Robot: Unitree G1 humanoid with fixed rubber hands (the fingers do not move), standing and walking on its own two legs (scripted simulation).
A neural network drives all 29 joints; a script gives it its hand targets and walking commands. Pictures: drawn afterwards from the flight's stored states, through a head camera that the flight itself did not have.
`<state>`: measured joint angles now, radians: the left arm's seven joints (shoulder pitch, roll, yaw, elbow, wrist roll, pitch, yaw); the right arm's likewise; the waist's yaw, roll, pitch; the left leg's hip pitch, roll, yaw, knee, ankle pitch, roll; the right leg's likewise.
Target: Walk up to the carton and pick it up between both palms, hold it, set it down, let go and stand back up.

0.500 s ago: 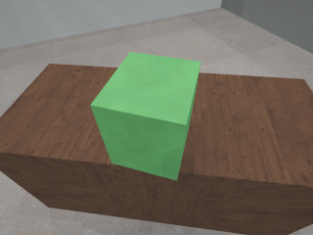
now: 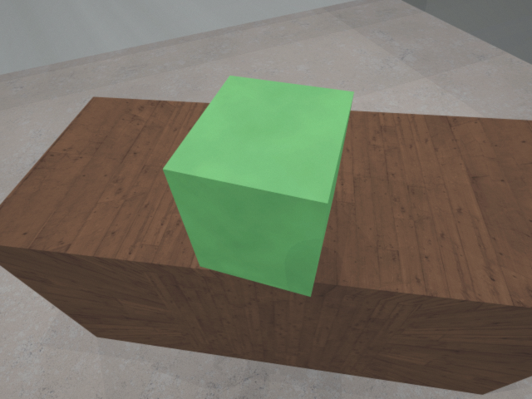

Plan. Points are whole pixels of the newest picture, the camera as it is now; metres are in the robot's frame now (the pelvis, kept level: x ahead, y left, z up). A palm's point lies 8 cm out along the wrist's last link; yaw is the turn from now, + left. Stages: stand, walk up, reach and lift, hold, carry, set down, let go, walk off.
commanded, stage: walk up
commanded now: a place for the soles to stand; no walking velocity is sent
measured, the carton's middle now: (270, 186) +0.48 +0.02 +0.03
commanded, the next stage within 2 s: none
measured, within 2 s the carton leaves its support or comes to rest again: neither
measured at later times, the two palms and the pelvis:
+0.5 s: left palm out of the picture +0.09 +0.38 -0.12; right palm out of the picture +0.01 -0.14 -0.14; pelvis -0.01 +0.12 -0.01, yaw -7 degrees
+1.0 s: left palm (62, 393) +0.16 +0.35 -0.12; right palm out of the picture +0.03 -0.11 -0.12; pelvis +0.03 +0.14 +0.00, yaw -19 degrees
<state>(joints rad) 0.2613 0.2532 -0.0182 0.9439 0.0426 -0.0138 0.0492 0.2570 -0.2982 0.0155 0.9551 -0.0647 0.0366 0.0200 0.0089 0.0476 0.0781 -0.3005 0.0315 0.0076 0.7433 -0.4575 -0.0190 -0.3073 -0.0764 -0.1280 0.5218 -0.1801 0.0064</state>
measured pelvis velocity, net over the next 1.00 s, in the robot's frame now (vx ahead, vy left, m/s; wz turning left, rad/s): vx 0.03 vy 0.14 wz -0.32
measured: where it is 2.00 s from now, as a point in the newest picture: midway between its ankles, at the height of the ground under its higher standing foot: outside the picture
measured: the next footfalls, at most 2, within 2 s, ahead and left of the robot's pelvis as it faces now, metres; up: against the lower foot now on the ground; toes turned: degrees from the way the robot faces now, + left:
left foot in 0.22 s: +0.09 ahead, +0.24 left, +0.00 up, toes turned -14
right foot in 0.54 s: +0.05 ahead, +0.03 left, +0.00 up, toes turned -16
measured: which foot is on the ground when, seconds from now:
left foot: up 0.00-0.20, down 0.22-1.00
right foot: down 0.00-0.22, up 0.24-0.52, down 0.54-1.00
